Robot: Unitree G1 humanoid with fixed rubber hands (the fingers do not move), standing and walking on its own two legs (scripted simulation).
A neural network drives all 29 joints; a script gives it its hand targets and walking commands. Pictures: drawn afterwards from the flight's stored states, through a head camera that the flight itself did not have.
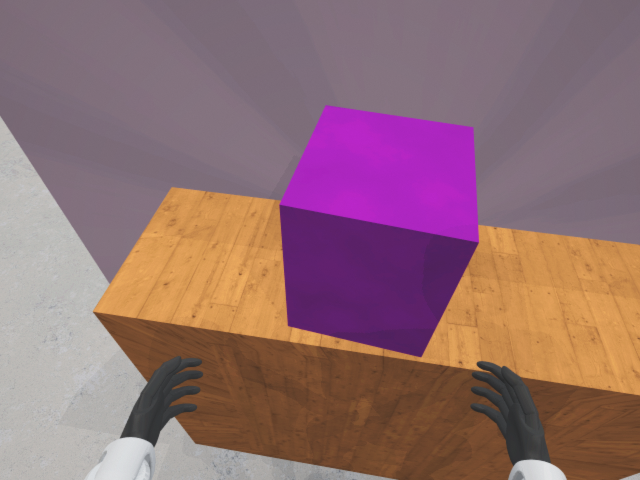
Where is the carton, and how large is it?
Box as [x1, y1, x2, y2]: [279, 105, 478, 356]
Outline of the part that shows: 326,105 279,204 288,325 421,356 478,243 472,127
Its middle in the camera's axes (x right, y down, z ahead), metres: +0.08 +0.00 +0.54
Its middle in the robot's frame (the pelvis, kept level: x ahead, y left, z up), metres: +0.41 -0.02 +0.08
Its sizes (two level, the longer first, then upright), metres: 0.210 0.200 0.250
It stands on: a pedestal, 0.74 m high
